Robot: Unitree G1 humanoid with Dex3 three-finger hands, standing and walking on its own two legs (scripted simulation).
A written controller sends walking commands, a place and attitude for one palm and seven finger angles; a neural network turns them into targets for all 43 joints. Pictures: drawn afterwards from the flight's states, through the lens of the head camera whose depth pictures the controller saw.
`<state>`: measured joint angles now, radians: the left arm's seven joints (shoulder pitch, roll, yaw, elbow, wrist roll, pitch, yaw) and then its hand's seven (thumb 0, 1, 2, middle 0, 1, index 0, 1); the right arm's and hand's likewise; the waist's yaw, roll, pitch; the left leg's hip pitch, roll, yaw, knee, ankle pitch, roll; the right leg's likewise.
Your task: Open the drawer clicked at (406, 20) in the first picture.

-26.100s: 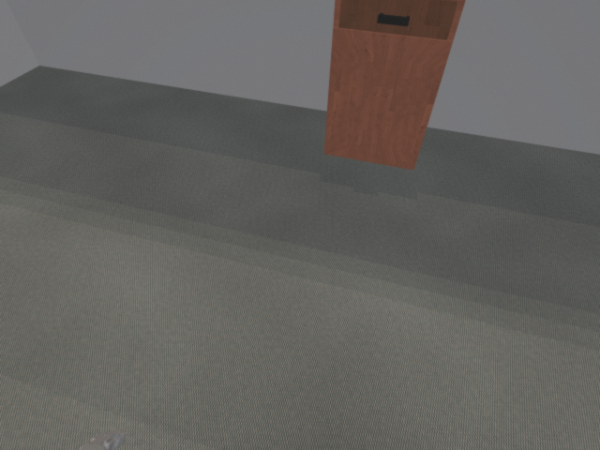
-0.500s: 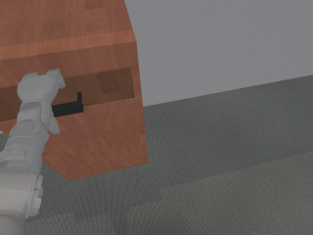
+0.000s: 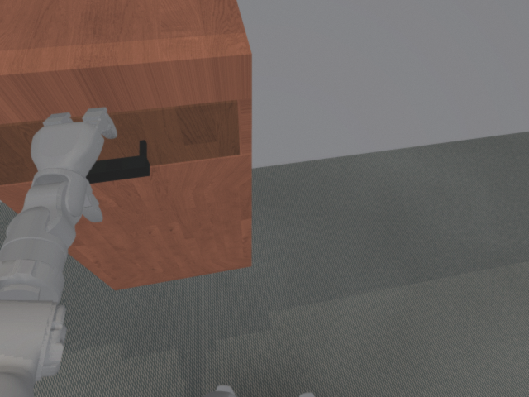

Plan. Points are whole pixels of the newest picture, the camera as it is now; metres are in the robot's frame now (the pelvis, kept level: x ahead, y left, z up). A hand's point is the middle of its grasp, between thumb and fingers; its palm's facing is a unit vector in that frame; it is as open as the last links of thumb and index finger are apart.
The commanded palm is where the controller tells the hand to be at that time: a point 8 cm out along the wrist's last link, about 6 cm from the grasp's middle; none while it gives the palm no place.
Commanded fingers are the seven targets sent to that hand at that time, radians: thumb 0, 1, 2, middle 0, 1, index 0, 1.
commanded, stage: lower the fingers behind the handle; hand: left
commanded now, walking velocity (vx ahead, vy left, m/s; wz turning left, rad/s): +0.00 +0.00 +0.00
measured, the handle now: (111, 159) +0.50 +0.27 +0.01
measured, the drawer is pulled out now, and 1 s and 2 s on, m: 0.00 0.00 0.00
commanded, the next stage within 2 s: close the thumb around the handle in 1.36 s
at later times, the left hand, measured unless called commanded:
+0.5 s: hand (81, 188) +0.44 +0.30 +0.01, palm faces -0.05 -0.03 -1.00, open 13.8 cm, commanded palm +0.43 +0.29 +0.07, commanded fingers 0.00 -0.50 0.30 -0.30 -1.20 -0.30 -1.20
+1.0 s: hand (90, 193) +0.44 +0.30 -0.01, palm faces -0.08 -0.03 -1.00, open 13.9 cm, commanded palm +0.43 +0.29 +0.04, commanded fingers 0.00 -0.50 0.30 -0.30 -1.20 -0.30 -1.20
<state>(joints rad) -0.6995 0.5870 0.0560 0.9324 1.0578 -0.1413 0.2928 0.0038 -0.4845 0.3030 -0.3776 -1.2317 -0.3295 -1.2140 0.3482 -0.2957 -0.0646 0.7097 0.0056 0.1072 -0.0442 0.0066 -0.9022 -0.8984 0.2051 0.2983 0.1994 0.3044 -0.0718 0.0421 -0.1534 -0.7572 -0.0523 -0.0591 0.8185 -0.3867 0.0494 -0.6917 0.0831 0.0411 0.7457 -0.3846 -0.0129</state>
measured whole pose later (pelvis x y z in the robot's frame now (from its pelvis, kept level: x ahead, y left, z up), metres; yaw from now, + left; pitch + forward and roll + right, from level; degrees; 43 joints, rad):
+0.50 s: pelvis -0.01 +0.00 -0.01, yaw +0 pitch +20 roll -3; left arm -0.70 0.61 0.07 1.01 1.08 -0.14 0.31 0.00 -0.49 0.30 -0.32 -1.20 -0.32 -1.20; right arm 0.35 -0.27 -0.05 0.71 0.00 0.10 -0.04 0.01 -0.90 -0.90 0.21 0.30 0.20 0.30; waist -0.08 0.04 -0.16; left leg -0.83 -0.05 -0.06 0.88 -0.39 0.05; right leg -0.77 0.09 0.04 0.80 -0.39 -0.01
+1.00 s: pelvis -0.01 +0.00 -0.02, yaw -1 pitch +22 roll -3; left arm -0.71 0.59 0.07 1.06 1.08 -0.08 0.34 0.00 -0.49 0.30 -0.31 -1.20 -0.31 -1.20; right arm 0.34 -0.25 -0.03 0.72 -0.01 0.11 -0.02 0.01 -0.90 -0.90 0.21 0.30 0.20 0.30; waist -0.08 0.05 -0.18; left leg -0.89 -0.04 -0.05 0.93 -0.42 0.05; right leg -0.83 0.10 0.04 0.85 -0.42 -0.01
